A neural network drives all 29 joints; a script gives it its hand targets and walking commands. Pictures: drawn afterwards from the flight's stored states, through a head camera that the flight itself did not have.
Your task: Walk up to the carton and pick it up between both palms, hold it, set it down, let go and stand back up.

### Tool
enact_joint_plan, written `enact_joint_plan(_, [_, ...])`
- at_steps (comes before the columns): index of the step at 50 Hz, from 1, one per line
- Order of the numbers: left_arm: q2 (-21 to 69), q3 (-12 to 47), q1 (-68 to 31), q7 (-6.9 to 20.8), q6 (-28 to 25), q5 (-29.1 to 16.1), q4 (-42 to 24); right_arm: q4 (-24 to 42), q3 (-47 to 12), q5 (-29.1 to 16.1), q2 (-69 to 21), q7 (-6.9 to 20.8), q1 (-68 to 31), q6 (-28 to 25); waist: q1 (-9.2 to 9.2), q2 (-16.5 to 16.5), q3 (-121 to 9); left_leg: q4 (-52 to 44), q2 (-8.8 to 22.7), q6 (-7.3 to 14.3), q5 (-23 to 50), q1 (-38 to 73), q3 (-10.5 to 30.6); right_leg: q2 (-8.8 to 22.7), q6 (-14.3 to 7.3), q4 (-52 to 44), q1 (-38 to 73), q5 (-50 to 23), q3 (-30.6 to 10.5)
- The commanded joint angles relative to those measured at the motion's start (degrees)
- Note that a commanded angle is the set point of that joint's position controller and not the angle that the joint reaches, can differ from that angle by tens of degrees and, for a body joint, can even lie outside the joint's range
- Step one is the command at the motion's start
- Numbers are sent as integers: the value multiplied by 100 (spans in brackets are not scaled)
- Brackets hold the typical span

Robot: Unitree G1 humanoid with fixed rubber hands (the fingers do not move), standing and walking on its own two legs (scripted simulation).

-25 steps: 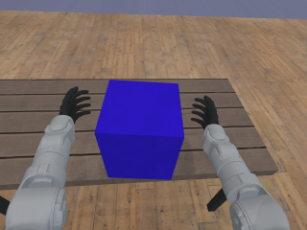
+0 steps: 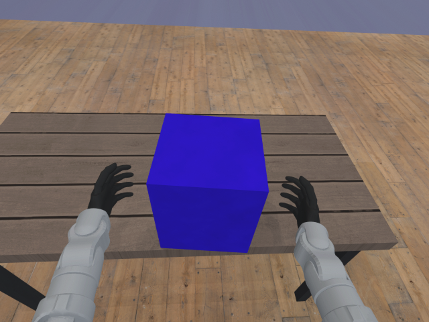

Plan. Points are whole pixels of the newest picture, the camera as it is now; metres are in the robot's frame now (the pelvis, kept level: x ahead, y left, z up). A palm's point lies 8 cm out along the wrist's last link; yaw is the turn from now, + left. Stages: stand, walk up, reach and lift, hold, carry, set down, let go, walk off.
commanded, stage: set down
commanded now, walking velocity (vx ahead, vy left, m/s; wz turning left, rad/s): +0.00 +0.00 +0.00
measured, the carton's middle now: (208, 185) +0.41 +0.03 +0.00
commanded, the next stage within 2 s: let go in 1.66 s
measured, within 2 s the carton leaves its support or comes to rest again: neither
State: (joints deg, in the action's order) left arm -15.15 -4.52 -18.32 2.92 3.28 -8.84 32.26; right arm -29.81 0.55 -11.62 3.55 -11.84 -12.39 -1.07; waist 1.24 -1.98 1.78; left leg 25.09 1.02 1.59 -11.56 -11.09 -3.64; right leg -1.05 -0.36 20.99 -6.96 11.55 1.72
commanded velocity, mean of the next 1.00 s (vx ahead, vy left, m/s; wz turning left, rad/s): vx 0.00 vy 0.00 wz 0.00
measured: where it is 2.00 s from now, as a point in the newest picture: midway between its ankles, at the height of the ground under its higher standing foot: outside the picture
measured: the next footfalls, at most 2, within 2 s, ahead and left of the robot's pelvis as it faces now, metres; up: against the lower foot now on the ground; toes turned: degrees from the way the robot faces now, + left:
none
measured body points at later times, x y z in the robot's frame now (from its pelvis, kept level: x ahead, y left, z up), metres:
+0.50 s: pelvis +0.01 +0.00 +0.00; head +0.01 +0.02 +0.45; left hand +0.26 +0.24 -0.01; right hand +0.26 -0.17 -0.02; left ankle +0.02 +0.10 -0.74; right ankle +0.00 -0.12 -0.74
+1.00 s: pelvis +0.03 -0.01 +0.00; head +0.01 +0.00 +0.45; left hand +0.23 +0.23 -0.04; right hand +0.24 -0.20 -0.05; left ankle +0.02 +0.10 -0.74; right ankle +0.00 -0.12 -0.74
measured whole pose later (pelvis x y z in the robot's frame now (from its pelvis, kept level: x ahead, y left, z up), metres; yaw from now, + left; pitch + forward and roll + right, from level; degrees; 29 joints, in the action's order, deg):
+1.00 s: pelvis +0.03 -0.01 +0.00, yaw +0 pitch -5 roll +0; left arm -16.3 1.1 7.7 3.6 -10.8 -9.2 32.0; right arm -37.3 -1.9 -6.4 5.3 -5.2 8.2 -18.6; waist 2.1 -1.4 2.9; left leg 24.9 0.8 0.6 -14.3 -5.9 -3.2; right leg -1.2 -1.2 23.1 -2.9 15.5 0.8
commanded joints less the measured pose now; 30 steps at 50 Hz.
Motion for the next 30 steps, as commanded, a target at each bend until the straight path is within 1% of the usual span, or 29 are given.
enact_joint_plan(1, [-703, 86, -1510, -92, -757, -211, -951, 1168, 187, 225, 478, 215, -1453, -420, -74, 570, -1737, -267, 34, -325, 1136, 950, 253, -24, -110, -328, -283, -41, -152])
enact_joint_plan(2, [-653, 133, -1156, -85, -863, -219, -879, 1086, 127, 226, 416, 232, -1121, -476, -60, 558, -1683, -256, 38, -324, 1236, 1010, 280, -16, -116, -308, -244, -143, -176])
enact_joint_plan(3, [-655, 157, -1147, -75, -953, -212, -853, 1015, 128, 213, 449, 247, -1115, -517, -50, 610, -1648, -250, 60, -351, 1329, 1016, 317, -24, -149, -312, -267, -126, -179])
enact_joint_plan(4, [-651, 121, -770, -58, -1057, -183, -807, 1054, 39, 184, 403, 265, -803, -608, 27, 529, -1664, -227, 54, -336, 1439, 1068, 314, -27, -158, -317, -193, -185, -196])
enact_joint_plan(5, [-695, 148, -836, -29, -1142, -189, -761, 984, 58, 205, 397, 250, -828, -664, -34, 555, -1675, -192, 39, -341, 1504, 1090, 322, -3, -147, -337, -253, -204, -226])
enact_joint_plan(6, [-689, 147, -701, -15, -1247, -189, -726, 897, 28, 191, 372, 258, -664, -732, -9, 560, -1638, -187, 51, -345, 1518, 1093, 340, 6, -161, -332, -267, -169, -236])
enact_joint_plan(7, [-718, 179, -759, -4, -1317, -199, -641, 798, 37, 204, 381, 257, -716, -768, -18, 578, -1513, -195, 51, -349, 1426, 1015, 350, 22, -171, -342, -311, -59, -261])
enact_joint_plan(8, [-674, 224, -457, 0, -1418, -209, -615, 758, 19, 181, 328, 264, -434, -847, -25, 552, -1421, -183, 52, -352, 1458, 1019, 375, 25, -180, -334, -298, -110, -270])
enact_joint_plan(9, [-654, 239, -292, 37, -1500, -191, -422, 613, -51, 193, 294, 267, -322, -914, 6, 504, -1251, -161, 45, -339, 1478, 1009, 380, 43, -181, -354, -326, -92, -284])
enact_joint_plan(10, [-710, 227, -315, 59, -1602, -214, -484, 667, -45, 200, 307, 264, -311, -1009, 11, 519, -1289, -158, 36, -337, 1468, 983, 381, 61, -182, -356, -356, -66, -298])
enact_joint_plan(11, [-679, 225, -84, 75, -1681, -164, -356, 534, -100, 199, 269, 274, -140, -1093, 41, 497, -1124, -149, 50, -327, 1450, 979, 393, 65, -194, -351, -381, -37, -301])
enact_joint_plan(12, [-683, 188, -22, 77, -1754, -120, -486, 480, -114, 175, 260, 280, 5, -1180, 61, 587, -1097, -167, 48, -355, 1478, 1006, 398, 69, -212, -344, -331, -39, -296])
enact_joint_plan(13, [-683, 207, 142, 86, -1821, -115, -507, 473, -154, 181, 248, 283, 139, -1288, 64, 565, -995, -144, 51, -357, 1548, 1035, 397, 70, -211, -334, -332, -102, -296])
enact_joint_plan(14, [-684, 247, 94, 90, -1870, -127, -541, 422, -89, 192, 268, 281, 88, -1374, 23, 610, -929, -122, 73, -393, 1558, 1027, 424, 58, -232, -318, -411, -68, -278])
enact_joint_plan(15, [-675, 253, 307, 87, -1939, -146, -662, 454, -120, 170, 243, 288, 300, -1489, 42, 616, -945, -66, 71, -400, 1713, 1077, 423, 55, -247, -294, -369, -190, -292])
enact_joint_plan(16, [-718, 261, 321, 102, -1977, -156, -713, 521, -79, 190, 265, 275, 250, -1598, 2, 628, -968, -31, 51, -408, 1751, 1105, 406, 64, -238, -295, -385, -236, -307])
enact_joint_plan(17, [-729, 285, 377, 109, -2034, -204, -710, 563, -105, 216, 249, 284, 229, -1696, 39, 582, -941, 0, 55, -403, 1758, 1053, 401, 68, -237, -268, -396, -232, -310])
enact_joint_plan(18, [-718, 298, 655, 115, -2118, -230, -745, 644, -112, 226, 224, 294, 457, -1816, 45, 490, -990, 32, 43, -391, 1765, 1062, 397, 66, -221, -234, -335, -289, -311])
enact_joint_plan(19, [-765, 329, 531, 120, -2196, -274, -783, 652, -42, 284, 230, 301, 354, -1911, 31, 533, -1027, 36, 44, -392, 1634, 986, 395, 71, -222, -200, -402, -174, -305])
enact_joint_plan(20, [-760, 391, 699, 124, -2270, -317, -717, 654, -81, 311, 183, 325, 458, -2001, 39, 470, -988, 43, 46, -362, 1513, 917, 378, 87, -225, -175, -416, -114, -318])
enact_joint_plan(21, [-778, 441, 728, 131, -2329, -368, -825, 714, -76, 340, 165, 321, 490, -2075, -15, 455, -989, 64, 42, -358, 1466, 893, 382, 103, -213, -149, -399, -180, -330])
enact_joint_plan(22, [-820, 442, 771, 136, -2359, -382, -731, 620, -78, 368, 166, 329, 518, -2121, 14, 426, -883, 73, 44, -345, 1380, 823, 383, 114, -219, -119, -419, -139, -344])
enact_joint_plan(23, [-875, 439, 751, 138, -2422, -415, -796, 606, -91, 384, 154, 336, 552, -2170, 10, 421, -905, 73, 47, -335, 1283, 765, 380, 126, -208, -95, -410, -91, -341])
enact_joint_plan(24, [-840, 438, 962, 137, -2438, -380, -813, 456, -149, 344, 126, 345, 779, -2211, 11, 511, -867, 95, 57, -355, 1372, 791, 397, 128, -233, -64, -337, -183, -361])
enact_joint_plan(25, [-864, 429, 1027, 149, -2454, -383, -816, 396, -165, 326, 129, 352, 789, -2263, 30, 506, -805, 116, 55, -363, 1438, 808, 405, 123, -237, -51, -368, -218, -355])
enact_joint_plan(27, [-791, 419, 1393, 170, -2466, -294, -633, 100, -255, 259, 104, 397, 1094, -2347, 89, 577, -602, 138, 54, -393, 1553, 829, 412, 125, -279, -61, -359, -199, -369])
enact_joint_plan(28, [-769, 396, 1457, 200, -2448, -258, -532, 36, -253, 262, 141, 401, 1125, -2387, 71, 551, -533, 126, 50, -396, 1552, 862, 415, 122, -278, -94, -363, -184, -373])
enact_joint_plan(30, [-810, 375, 1485, 233, -2419, -232, -561, -30, -257, 244, 162, 387, 1159, -2461, 59, 566, -580, 137, 21, -404, 1536, 881, 384, 143, -258, -94, -361, -230, -388])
